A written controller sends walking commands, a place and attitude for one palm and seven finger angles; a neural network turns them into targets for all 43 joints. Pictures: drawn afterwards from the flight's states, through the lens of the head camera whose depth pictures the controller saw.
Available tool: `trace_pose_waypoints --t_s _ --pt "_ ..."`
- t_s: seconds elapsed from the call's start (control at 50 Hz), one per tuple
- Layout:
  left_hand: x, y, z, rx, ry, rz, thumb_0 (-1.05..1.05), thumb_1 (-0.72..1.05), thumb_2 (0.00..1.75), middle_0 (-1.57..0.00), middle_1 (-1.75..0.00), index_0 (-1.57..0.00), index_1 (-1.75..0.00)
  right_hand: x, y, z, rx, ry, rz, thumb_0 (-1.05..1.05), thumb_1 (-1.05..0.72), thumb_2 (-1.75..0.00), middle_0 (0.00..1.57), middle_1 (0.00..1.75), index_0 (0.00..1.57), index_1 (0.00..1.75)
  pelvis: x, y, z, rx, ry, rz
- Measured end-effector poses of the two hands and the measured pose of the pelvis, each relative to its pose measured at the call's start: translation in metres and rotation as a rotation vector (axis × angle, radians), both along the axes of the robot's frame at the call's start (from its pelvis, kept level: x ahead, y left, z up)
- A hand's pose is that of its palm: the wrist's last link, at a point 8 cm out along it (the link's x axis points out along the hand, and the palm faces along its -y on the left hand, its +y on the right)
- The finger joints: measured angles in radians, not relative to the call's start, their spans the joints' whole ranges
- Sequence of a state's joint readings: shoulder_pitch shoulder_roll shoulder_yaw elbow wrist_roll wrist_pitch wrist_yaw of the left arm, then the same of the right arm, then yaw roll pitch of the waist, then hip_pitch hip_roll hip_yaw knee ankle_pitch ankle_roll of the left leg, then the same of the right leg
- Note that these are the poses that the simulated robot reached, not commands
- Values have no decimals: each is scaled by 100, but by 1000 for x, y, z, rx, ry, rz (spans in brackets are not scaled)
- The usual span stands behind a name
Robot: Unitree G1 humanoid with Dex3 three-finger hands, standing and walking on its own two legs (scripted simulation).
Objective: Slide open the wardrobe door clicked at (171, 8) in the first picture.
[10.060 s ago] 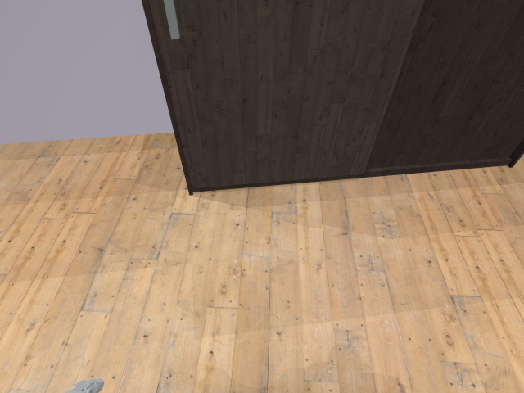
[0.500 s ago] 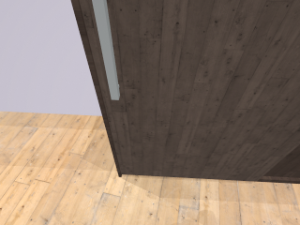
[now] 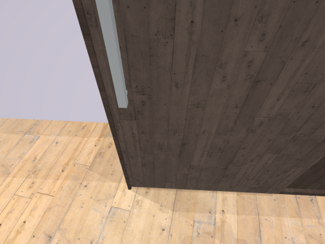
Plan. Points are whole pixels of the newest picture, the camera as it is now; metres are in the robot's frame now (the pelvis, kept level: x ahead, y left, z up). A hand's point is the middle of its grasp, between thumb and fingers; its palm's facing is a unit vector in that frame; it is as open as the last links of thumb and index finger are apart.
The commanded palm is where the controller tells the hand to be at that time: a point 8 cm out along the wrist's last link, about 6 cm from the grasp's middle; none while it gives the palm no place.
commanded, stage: raise the hand with hooked fingers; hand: left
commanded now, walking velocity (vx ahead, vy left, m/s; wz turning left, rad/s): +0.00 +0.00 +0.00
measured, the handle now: (116, 52) +0.52 +0.16 +0.21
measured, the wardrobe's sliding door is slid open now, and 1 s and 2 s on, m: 0.00 0.00 0.00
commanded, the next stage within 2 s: none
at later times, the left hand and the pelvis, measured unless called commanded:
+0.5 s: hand (98, 211) +0.19 +0.16 +0.00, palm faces +0.02 -1.00 +0.00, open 8.5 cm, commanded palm +0.14 +0.24 +0.00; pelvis +0.02 -0.01 -0.04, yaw +2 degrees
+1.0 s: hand (59, 177) +0.23 +0.24 +0.08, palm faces +0.07 -0.99 -0.10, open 11.6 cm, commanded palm +0.19 +0.28 +0.10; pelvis +0.03 +0.01 -0.02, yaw +4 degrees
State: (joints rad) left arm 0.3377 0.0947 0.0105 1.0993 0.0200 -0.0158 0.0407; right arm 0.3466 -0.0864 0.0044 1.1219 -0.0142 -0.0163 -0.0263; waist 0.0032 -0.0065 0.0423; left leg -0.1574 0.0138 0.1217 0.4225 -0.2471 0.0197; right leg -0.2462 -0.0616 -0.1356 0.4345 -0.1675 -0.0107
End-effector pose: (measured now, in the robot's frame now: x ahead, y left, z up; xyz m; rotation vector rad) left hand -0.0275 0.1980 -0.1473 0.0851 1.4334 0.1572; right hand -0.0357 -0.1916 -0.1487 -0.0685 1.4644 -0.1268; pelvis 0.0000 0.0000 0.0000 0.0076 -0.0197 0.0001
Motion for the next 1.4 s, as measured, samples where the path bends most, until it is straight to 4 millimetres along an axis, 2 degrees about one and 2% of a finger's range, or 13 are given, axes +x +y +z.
trace_pose_waypoints --t_s 0.14,0.22,0.3,0.36,0.44,0.52,0.58,0.66,0.78,0.88,1.0,1.16,1.4 --pt "19 14 12 56 -54 31 4 95 90 -20 -30 -20 -31 19 -8 2 -33 -94 21 2 -92 -89 20 30 20 30 4 0 -3 -4 0 -8" --pt "92 44 71 197 -490 63 8 96 89 -20 -32 -20 -32 61 -40 12 -120 -376 8 5 -94 -89 21 30 21 30 8 3 -8 -2 13 22" --pt "180 30 139 149 -1008 7 6 88 86 -20 -35 -20 -36 127 -66 33 -197 -656 69 4 -93 -89 20 30 20 30 8 4 -16 -3 46 52" --pt "219 13 169 17 -1338 -34 4 81 84 -20 -39 -20 -39 180 -77 55 -228 -821 112 3 -92 -89 20 30 20 30 9 2 -26 1 90 40" --pt "219 7 165 -78 -1464 -145 1 70 80 -21 -44 -21 -45 241 -78 84 -231 -974 162 2 -92 -89 20 30 20 30 13 -4 -38 3 119 25" --pt "187 25 142 -52 -1321 -111 1 60 77 -22 -50 -23 -51 286 -62 100 -209 -1054 218 2 -91 -89 20 30 20 30 20 -8 -44 -7 133 36" --pt "163 45 145 38 -1285 -45 1 52 74 -23 -55 -23 -55 306 -41 98 -168 -1070 278 2 -91 -89 20 30 20 30 24 -9 -45 -24 142 61" --pt "161 58 168 106 -1390 -46 1 42 70 -23 -61 -24 -61 309 -13 79 -90 -1028 349 1 -91 -89 20 30 20 30 25 -8 -47 -48 148 93" --pt "204 61 192 18 -1421 -185 1 28 64 -24 -70 -24 -70 277 11 47 0 -900 313 1 -90 -89 20 30 21 30 25 -4 -41 -54 136 99" --pt "228 76 208 -2 -1370 -194 0 17 59 -25 -77 -26 -78 245 4 43 -11 -838 217 2 -90 -89 21 30 21 30 30 0 -30 -40 119 75" --pt "234 92 234 44 -1423 -167 0 3 53 -26 -86 -26 -87 226 -20 53 -87 -825 200 2 -90 -89 21 30 21 30 32 6 -22 -33 94 62" --pt "240 107 256 60 -1457 -175 0 -16 45 -27 -98 -28 -99 235 -37 76 -164 -888 228 2 -90 -89 20 30 20 30 29 9 -14 -30 43 64" --pt "253 138 309 101 -1517 -154 -1 -42 34 -29 -115 -30 -115 263 -4 97 -78 -998 276 2 -90 -89 20 30 20 30 22 7 -5 -24 -22 69"
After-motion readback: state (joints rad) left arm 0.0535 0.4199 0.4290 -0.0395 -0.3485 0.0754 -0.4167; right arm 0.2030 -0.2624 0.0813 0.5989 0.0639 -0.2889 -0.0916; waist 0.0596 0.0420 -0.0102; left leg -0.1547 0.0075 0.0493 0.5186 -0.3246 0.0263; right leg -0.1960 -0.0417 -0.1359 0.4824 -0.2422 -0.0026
